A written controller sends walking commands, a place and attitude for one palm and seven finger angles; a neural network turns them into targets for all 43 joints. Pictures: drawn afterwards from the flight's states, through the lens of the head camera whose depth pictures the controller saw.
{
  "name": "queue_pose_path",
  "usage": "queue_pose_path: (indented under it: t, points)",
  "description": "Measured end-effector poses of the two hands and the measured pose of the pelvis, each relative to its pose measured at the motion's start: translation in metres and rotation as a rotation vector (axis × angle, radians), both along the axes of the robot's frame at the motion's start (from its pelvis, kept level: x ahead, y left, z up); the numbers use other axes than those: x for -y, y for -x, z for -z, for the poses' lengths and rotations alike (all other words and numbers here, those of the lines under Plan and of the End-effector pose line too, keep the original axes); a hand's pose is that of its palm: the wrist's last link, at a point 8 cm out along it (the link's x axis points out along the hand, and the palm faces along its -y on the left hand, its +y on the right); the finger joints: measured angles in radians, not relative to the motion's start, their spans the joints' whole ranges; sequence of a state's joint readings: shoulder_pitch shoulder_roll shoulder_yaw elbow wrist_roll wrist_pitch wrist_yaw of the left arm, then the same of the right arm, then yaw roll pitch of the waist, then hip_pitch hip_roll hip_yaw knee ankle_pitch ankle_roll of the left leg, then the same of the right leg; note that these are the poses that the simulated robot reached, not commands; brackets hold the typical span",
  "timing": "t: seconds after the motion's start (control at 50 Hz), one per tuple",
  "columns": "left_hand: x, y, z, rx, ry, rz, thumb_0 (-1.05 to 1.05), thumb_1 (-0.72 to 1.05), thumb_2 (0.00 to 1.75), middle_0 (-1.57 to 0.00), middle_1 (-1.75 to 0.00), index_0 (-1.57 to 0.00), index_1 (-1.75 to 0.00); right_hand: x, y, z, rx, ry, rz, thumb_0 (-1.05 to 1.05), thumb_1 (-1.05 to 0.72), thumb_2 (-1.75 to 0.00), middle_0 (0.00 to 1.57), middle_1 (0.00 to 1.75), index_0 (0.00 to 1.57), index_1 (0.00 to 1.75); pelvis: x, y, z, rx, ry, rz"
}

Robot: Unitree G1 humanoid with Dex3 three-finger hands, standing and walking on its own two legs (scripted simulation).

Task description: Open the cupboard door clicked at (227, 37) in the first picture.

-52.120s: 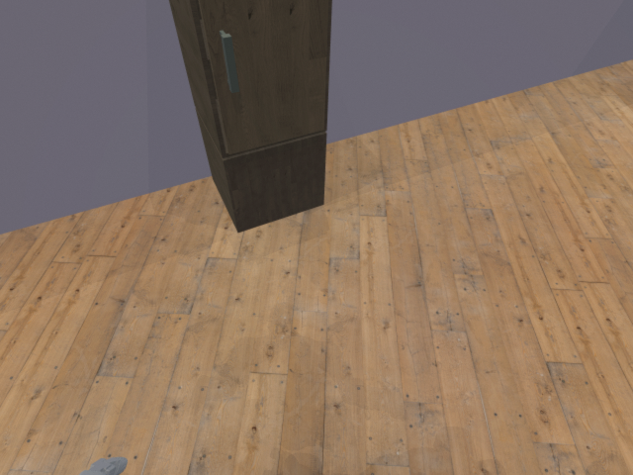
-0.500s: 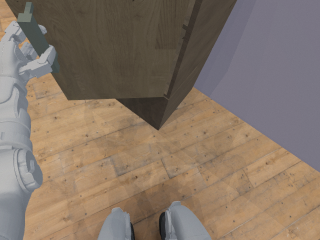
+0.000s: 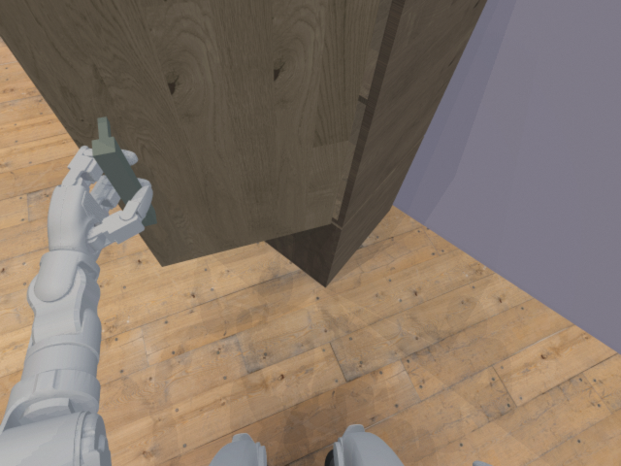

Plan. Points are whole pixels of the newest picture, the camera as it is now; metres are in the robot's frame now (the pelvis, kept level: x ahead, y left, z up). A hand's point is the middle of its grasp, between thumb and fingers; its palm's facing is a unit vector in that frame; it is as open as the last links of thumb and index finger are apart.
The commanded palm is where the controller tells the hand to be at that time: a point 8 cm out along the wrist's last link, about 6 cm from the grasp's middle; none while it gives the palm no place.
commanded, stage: pull the door open along its arc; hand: left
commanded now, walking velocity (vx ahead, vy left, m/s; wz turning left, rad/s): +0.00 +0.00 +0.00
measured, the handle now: (127, 175) +0.48 +0.23 +0.04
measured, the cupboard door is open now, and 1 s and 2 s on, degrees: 57 91 95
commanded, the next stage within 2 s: open thumb and fingers to let go in 0.58 s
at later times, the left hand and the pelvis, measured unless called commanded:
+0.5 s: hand (210, 300) +0.30 +0.11 +0.05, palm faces +0.44 -0.90 +0.02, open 7.1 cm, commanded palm +0.24 +0.13 +0.04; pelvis -0.01 -0.03 +0.00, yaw +4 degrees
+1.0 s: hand (245, 322) +0.28 +0.07 +0.04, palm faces +0.46 -0.89 -0.01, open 8.8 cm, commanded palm +0.23 +0.10 +0.04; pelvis -0.03 -0.05 +0.00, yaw +6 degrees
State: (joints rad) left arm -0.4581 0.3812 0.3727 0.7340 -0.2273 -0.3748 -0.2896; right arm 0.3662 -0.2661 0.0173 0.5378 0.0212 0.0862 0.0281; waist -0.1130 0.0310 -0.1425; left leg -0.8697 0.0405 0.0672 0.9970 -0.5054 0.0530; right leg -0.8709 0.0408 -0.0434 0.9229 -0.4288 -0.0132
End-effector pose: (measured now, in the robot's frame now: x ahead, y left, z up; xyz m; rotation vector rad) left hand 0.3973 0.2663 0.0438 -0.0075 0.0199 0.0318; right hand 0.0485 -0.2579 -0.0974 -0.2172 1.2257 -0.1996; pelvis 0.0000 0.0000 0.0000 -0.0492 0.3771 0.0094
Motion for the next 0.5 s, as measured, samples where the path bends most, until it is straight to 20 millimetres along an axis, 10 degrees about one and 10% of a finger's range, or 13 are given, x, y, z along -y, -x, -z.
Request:
queue_pose_path:
  t: [0.24, 0.5]
  points:
    - [0.064, 0.075, 0.002, 0.038, 0.038, -0.411, 0.0, 0.57, 0.79, -0.26, -1.25, -0.27, -1.23, -0.021, -0.086, 0.009, 0.209, -0.08, -0.18, 0.01, -0.9, -0.9, 0.2, 0.3, 0.2, 0.3, 0.009, 0.004, 0.003, 0.053, -0.026, -0.029]
    - [0.119, 0.135, -0.001, 0.014, 0.012, -0.426, 0.0, 0.58, 0.73, -0.25, -1.29, -0.26, -1.3, -0.023, -0.099, 0.004, 0.285, -0.11, -0.245, 0.01, -0.9, -0.9, 0.2, 0.3, 0.2, 0.3, 0.029, 0.013, -0.001, 0.122, -0.043, -0.062]
